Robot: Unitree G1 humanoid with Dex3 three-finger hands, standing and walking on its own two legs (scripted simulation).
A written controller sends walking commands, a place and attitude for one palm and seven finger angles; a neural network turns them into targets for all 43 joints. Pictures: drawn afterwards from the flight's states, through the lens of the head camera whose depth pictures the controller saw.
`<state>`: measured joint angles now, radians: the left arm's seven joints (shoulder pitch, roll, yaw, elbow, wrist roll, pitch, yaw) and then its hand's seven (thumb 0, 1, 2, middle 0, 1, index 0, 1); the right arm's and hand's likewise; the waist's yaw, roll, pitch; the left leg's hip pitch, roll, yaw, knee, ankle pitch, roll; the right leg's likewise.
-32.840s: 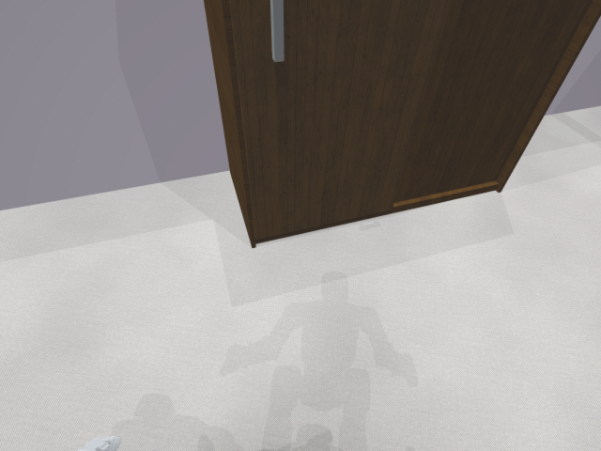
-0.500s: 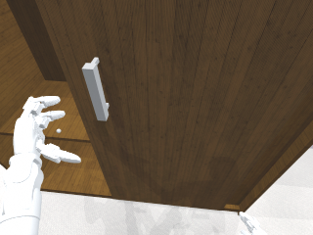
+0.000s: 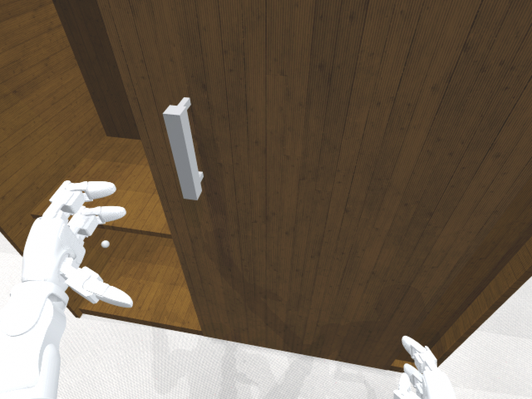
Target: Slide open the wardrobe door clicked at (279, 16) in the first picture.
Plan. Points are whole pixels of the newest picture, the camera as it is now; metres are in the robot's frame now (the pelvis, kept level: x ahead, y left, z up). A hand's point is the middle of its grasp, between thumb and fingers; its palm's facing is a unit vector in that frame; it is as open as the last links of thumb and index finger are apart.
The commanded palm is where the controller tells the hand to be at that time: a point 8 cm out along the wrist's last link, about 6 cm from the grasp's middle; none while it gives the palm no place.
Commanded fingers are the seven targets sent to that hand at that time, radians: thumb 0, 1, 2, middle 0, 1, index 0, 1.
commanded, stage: draw the hand back to the body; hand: left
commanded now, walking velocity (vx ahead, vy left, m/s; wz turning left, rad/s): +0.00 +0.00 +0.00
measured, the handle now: (189, 149) +0.46 +0.20 +0.16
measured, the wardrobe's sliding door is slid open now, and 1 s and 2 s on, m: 0.52 0.52 0.52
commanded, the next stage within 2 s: step back with the hand held close in 1.50 s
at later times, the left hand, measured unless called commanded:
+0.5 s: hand (72, 264) +0.21 +0.26 +0.16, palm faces +0.23 -0.95 -0.19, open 14.3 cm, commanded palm +0.18 +0.30 +0.17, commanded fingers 0.00 -0.19 0.38 -0.24 -0.94 -0.24 -0.94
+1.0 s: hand (56, 247) +0.22 +0.28 +0.17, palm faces +0.44 -0.83 -0.34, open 10.0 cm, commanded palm +0.17 +0.31 +0.19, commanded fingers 0.00 0.72 0.81 -0.21 -0.41 -0.21 -0.41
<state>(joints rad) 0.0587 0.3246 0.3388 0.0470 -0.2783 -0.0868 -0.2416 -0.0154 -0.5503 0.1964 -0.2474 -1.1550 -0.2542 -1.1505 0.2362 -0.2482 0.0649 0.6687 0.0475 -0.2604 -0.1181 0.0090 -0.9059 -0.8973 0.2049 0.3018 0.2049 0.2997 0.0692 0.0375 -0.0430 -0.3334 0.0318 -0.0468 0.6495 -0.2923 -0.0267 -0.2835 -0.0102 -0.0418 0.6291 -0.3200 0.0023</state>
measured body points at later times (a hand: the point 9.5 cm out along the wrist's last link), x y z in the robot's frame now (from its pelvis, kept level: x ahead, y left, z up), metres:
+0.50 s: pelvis +0.00 +0.01 +0.01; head -0.05 +0.00 +0.45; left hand +0.19 +0.31 +0.18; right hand +0.19 -0.21 -0.04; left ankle +0.04 +0.14 -0.72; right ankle +0.01 -0.12 -0.72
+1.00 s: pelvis +0.02 +0.02 +0.02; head -0.02 +0.01 +0.47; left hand +0.19 +0.33 +0.19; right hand +0.19 -0.20 -0.06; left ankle +0.04 +0.14 -0.72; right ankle +0.01 -0.12 -0.72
